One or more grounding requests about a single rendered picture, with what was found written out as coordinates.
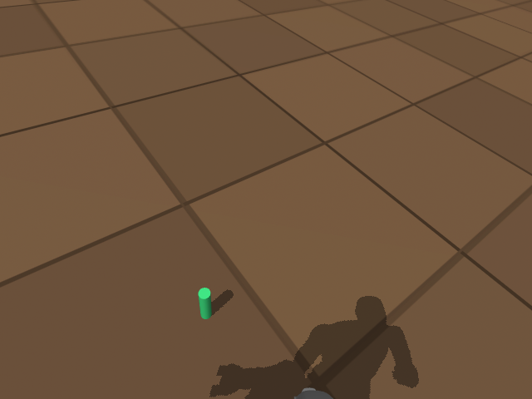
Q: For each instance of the can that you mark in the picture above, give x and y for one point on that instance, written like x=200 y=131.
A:
x=205 y=303

